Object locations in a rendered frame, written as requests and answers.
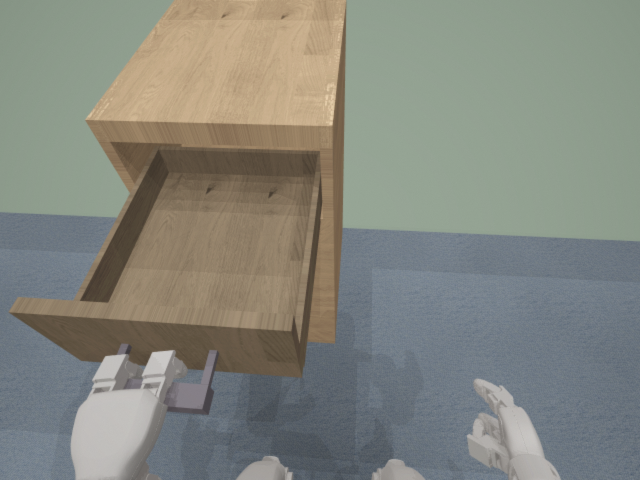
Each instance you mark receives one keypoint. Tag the right robot hand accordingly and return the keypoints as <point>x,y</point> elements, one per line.
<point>513,434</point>

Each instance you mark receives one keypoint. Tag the left robot hand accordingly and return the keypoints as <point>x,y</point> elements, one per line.
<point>115,431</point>

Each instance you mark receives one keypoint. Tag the cabinet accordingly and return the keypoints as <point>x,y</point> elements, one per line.
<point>246,74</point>

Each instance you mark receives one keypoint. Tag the drawer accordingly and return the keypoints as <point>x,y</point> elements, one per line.
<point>214,249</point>

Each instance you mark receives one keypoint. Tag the right robot forearm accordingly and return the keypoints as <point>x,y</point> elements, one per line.
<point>531,467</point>

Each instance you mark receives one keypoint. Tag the handle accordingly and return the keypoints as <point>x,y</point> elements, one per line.
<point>184,397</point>

